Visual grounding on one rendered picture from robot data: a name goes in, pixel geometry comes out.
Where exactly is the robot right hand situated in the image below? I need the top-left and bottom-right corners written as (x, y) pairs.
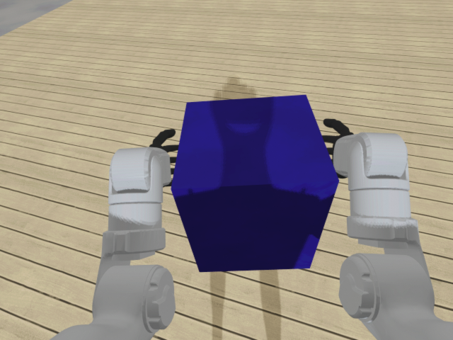
top-left (322, 118), bottom-right (354, 179)

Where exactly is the robot left forearm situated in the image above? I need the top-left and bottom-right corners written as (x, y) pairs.
top-left (92, 147), bottom-right (171, 314)

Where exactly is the robot right forearm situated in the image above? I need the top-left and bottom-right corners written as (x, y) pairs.
top-left (333, 132), bottom-right (435, 306)

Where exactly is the robot left hand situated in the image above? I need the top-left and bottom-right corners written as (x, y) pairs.
top-left (149, 129), bottom-right (179, 187)

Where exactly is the right robot upper arm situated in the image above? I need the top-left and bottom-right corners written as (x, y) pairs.
top-left (338, 253), bottom-right (453, 340)

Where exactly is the left robot upper arm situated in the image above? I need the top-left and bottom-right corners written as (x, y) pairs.
top-left (50, 265), bottom-right (176, 340)

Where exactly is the carton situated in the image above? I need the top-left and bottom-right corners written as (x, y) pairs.
top-left (171, 95), bottom-right (339, 272)

